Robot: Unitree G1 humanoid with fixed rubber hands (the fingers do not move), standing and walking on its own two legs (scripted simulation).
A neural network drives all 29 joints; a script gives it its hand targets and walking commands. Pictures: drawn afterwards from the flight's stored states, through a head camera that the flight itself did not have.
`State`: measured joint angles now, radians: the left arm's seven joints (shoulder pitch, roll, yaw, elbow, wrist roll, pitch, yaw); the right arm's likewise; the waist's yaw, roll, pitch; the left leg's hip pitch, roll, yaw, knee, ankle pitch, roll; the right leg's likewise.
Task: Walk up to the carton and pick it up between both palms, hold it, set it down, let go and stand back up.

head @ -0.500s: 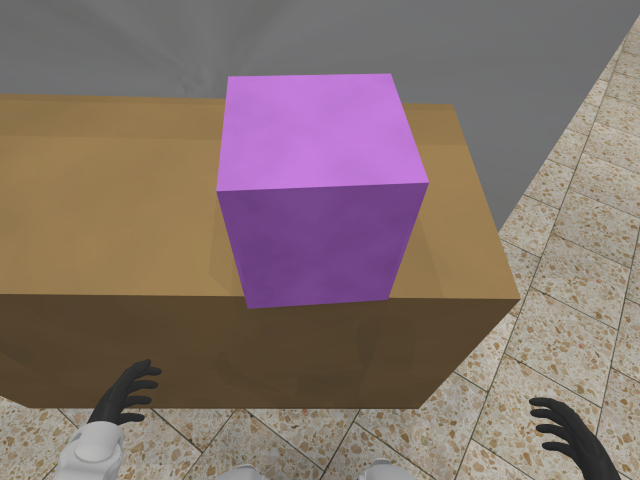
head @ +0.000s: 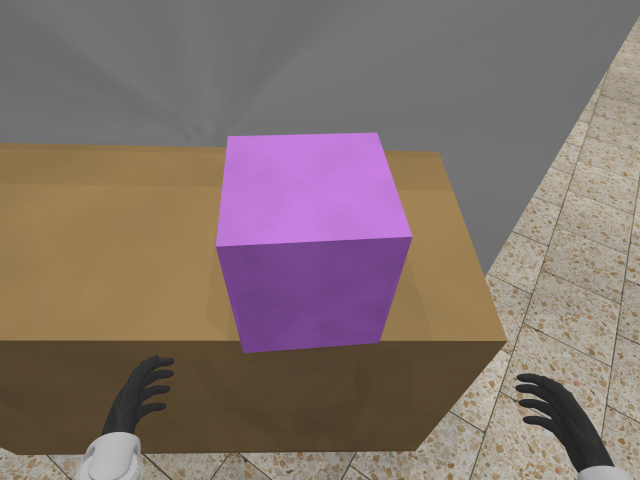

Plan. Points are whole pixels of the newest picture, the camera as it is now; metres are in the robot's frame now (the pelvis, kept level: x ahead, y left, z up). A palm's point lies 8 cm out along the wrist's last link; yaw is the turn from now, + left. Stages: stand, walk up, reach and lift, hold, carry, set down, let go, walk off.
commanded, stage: reach and lift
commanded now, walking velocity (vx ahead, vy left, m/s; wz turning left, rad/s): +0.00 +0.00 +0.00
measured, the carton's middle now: (308, 246) +0.44 +0.04 +0.04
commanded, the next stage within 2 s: none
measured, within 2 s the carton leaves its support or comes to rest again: neither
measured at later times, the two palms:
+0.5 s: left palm (124, 393) +0.22 +0.23 +0.02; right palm (554, 399) +0.23 -0.25 +0.04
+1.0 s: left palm (147, 318) +0.29 +0.21 +0.07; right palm (542, 328) +0.30 -0.24 +0.08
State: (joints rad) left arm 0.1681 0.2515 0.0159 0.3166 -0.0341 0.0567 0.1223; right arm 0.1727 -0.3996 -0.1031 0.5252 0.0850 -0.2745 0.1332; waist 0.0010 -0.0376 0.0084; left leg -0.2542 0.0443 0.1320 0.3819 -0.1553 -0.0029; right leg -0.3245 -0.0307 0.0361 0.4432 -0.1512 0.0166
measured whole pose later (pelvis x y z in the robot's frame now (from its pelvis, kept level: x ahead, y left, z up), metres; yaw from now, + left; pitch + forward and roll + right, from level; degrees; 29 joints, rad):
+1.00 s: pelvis +0.02 +0.01 +0.00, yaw +0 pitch +4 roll +1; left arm 0.04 0.21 0.03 -0.22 -0.13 0.48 0.16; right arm 0.02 -0.36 -0.10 0.03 0.30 0.13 0.05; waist 0.00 -0.04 0.00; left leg -0.24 0.05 0.13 0.34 -0.16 -0.01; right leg -0.29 -0.02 0.04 0.36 -0.13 0.02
